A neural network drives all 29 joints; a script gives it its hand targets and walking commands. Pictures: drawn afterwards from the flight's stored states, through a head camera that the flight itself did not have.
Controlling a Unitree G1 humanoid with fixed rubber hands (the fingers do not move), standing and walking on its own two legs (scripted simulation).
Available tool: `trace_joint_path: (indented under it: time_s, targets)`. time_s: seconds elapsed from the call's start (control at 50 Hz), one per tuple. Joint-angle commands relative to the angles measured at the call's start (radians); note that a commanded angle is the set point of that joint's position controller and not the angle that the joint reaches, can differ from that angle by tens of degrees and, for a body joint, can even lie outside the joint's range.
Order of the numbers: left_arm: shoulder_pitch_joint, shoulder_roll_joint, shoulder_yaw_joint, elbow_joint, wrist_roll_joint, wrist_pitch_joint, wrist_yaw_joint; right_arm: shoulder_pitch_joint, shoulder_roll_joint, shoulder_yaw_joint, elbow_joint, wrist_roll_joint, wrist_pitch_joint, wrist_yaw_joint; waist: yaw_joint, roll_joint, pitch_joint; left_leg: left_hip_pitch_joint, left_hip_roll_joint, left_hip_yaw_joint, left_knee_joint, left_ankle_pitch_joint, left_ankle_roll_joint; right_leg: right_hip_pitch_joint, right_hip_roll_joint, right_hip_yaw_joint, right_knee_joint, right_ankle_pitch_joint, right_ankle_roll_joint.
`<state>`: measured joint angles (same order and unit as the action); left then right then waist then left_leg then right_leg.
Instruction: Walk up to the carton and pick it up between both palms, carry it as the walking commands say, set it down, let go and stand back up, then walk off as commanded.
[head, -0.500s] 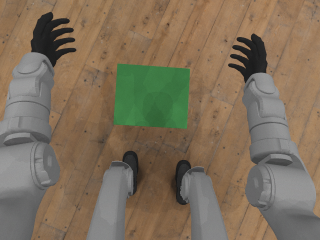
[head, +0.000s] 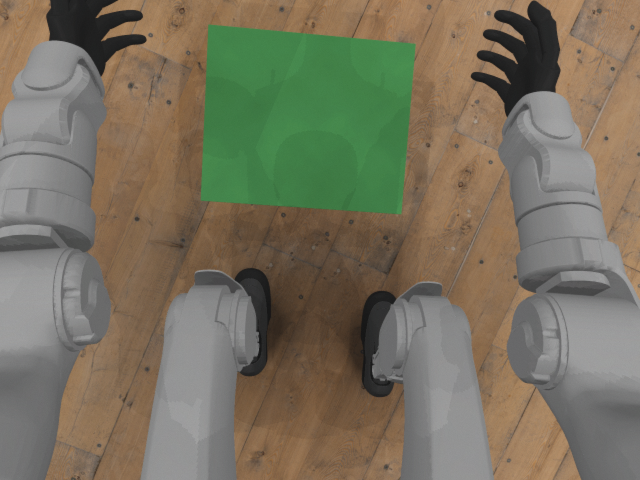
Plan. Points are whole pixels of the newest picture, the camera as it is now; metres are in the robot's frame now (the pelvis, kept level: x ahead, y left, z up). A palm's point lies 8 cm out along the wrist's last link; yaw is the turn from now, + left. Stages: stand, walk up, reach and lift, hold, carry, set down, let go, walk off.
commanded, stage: reach and lift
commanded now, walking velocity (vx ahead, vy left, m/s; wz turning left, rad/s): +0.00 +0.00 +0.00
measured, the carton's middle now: (306, 137) +0.50 +0.05 -0.36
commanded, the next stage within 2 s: none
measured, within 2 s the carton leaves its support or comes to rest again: neither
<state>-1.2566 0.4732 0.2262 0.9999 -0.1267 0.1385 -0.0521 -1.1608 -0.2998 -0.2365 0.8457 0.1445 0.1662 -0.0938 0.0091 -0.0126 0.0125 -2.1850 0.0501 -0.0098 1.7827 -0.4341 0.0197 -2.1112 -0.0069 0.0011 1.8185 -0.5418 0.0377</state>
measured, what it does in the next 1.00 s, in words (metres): lowers itself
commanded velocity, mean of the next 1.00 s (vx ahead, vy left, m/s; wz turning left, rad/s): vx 0.00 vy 0.00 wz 0.00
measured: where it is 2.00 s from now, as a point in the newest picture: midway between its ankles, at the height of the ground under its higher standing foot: (315, 350)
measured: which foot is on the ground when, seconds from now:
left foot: down 0.00-1.00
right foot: down 0.00-1.00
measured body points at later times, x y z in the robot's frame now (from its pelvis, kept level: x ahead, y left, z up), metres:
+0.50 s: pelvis -0.01 -0.01 -0.09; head +0.36 +0.03 +0.16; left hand +0.53 +0.26 -0.27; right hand +0.53 -0.17 -0.28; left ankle +0.12 +0.12 -0.44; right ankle +0.10 -0.13 -0.44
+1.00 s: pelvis -0.01 -0.01 -0.11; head +0.36 +0.02 +0.14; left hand +0.53 +0.26 -0.29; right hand +0.54 -0.16 -0.29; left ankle +0.12 +0.12 -0.44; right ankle +0.10 -0.13 -0.44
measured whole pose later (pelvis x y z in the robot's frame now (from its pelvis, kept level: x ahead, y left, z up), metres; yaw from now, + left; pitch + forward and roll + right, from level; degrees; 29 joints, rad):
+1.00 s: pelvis -0.01 -0.01 -0.11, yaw -1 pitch +36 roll -2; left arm -1.46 0.52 0.06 1.23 -0.28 0.01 0.03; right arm -1.40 -0.34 -0.06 1.10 0.27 0.05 -0.14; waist 0.03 -0.03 0.38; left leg -2.33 0.07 -0.04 2.18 -0.48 0.01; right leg -2.25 0.02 0.00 2.22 -0.60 0.04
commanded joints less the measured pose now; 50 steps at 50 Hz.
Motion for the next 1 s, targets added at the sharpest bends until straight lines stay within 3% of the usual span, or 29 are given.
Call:
trace_joint_path:
  time_s: [0.0, 0.3, 0.54, 0.7, 0.98]
  targets:
    - [-0.275, 0.164, 0.001, -0.071, -0.015, -0.027, 0.014, -0.248, -0.134, -0.001, -0.073, 0.011, -0.028, -0.008, 0.015, 0.061, -1.064, 0.786, -0.058, 0.025, -0.069, 0.24, -0.029, 0.336, 0.066, -0.097, -0.113, 0.152, 0.014]
    - [-0.377, 0.179, -0.081, 0.045, -0.083, -0.088, 0.061, -0.353, -0.148, 0.06, 0.053, 0.053, -0.095, -0.038, 0.013, 0.056, -0.963, 0.687, -0.031, 0.006, 0.134, 0.229, -0.026, 0.284, 0.043, -0.08, 0.085, 0.153, 0.011]
    - [-0.418, 0.211, -0.122, 0.119, -0.13, -0.137, 0.079, -0.408, -0.151, 0.127, 0.133, 0.101, -0.135, -0.045, 0.035, 0.047, -0.865, 0.624, -0.013, 0.001, 0.259, 0.255, -0.033, 0.288, 0.044, -0.065, 0.199, 0.185, 0.021]
    - [-0.425, 0.222, -0.134, 0.081, -0.143, -0.145, 0.085, -0.408, -0.144, 0.172, 0.131, 0.146, -0.132, -0.045, 0.054, 0.067, -0.923, 0.684, -0.005, 0.009, 0.29, 0.312, -0.035, 0.315, 0.047, -0.067, 0.224, 0.219, 0.024]
    - [-0.441, 0.174, -0.159, 0.16, -0.154, -0.142, 0.082, -0.447, -0.129, 0.162, 0.171, 0.12, -0.134, -0.05, 0.035, 0.038, -0.801, 0.576, -0.007, 0.004, 0.269, 0.239, -0.036, 0.279, 0.048, -0.064, 0.207, 0.166, 0.021]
